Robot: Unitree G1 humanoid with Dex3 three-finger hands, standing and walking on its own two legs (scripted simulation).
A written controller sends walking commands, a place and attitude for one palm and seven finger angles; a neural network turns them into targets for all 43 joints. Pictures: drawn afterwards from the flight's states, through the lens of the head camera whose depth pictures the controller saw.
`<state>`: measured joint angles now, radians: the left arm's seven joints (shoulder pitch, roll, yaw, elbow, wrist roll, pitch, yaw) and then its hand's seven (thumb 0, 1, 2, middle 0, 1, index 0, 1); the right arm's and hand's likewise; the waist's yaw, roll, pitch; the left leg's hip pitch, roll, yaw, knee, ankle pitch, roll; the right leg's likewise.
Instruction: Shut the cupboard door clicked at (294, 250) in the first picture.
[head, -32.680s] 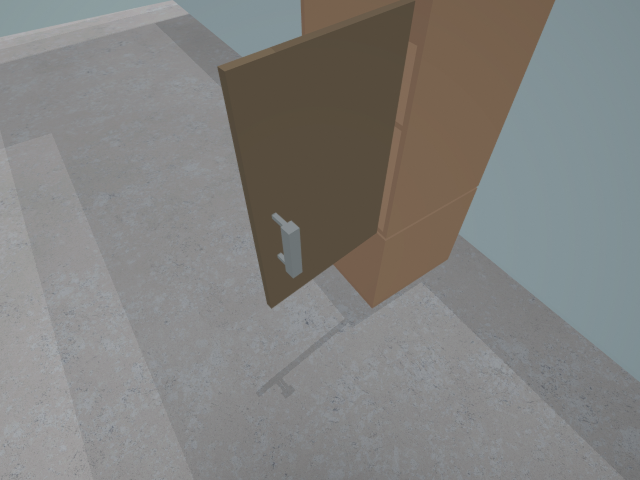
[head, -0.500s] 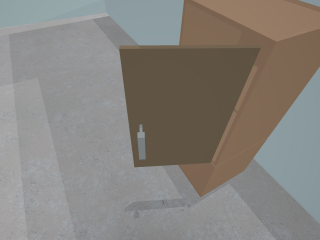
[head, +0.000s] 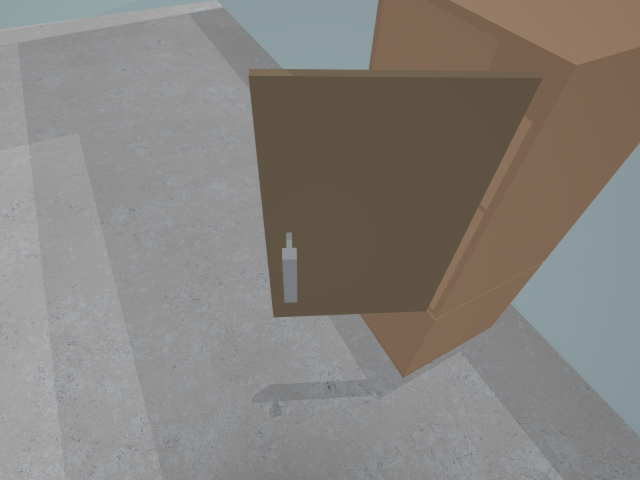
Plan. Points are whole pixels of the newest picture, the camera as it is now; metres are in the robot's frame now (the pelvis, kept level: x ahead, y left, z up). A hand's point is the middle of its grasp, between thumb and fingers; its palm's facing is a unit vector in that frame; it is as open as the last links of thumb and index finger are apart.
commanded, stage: look again from close up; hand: left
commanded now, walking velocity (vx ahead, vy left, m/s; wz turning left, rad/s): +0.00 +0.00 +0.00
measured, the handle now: (289, 267) +0.49 +0.08 -0.11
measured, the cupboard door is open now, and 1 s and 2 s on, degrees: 65 65 65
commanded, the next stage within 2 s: shuffle to correct the standing spot in 0.46 s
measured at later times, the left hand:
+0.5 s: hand out of the picture +0.04 +0.18 -0.17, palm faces +0.01 -0.97 -0.23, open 7.4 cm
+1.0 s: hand out of the picture +0.01 +0.13 -0.19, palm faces +0.10 -0.97 -0.20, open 7.3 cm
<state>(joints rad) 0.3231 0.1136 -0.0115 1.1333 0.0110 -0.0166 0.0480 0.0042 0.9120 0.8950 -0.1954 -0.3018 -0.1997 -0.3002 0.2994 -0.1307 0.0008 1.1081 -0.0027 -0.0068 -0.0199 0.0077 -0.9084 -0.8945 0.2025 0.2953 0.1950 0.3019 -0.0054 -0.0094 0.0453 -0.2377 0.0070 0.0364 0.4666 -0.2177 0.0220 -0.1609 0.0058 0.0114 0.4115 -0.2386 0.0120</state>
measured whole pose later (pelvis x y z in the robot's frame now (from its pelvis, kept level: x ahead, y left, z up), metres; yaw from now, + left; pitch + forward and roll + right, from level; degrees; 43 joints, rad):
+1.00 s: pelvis +0.05 -0.05 -0.01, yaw +5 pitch +1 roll +0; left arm 0.34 0.17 0.02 1.06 0.02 0.01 0.03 0.00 0.91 0.90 -0.19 -0.30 -0.20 -0.30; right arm 0.27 -0.15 -0.02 1.10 -0.02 0.01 -0.04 0.01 -0.91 -0.89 0.20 0.30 0.20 0.30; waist -0.01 -0.01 0.03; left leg -0.30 0.04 -0.01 0.65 -0.36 0.00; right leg -0.17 0.04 -0.08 0.54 -0.40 -0.06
